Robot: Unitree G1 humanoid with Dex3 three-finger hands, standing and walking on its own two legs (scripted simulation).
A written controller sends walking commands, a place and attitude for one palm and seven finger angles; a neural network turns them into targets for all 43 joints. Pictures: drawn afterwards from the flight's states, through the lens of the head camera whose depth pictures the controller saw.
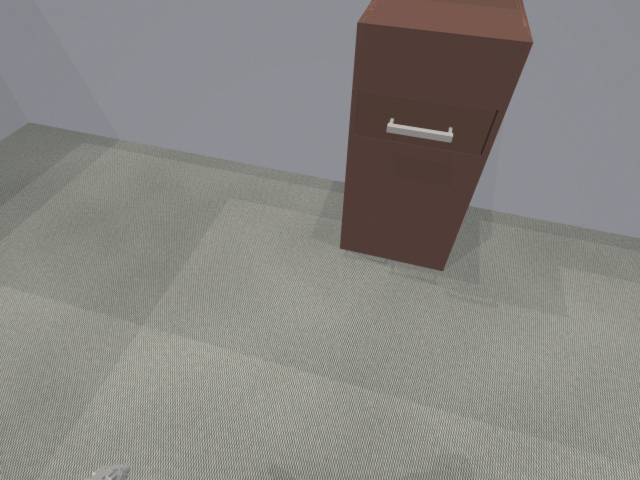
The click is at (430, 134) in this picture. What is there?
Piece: drawer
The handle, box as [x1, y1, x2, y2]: [386, 118, 452, 142]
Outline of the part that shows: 387,125 386,131 449,142 452,138 451,127 449,127 447,132 393,124 393,118 390,119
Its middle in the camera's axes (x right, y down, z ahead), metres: +0.29 -0.32 +1.15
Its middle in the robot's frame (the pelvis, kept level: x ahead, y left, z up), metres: +1.08 -0.24 -0.13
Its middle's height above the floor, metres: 0.64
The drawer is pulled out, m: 0.00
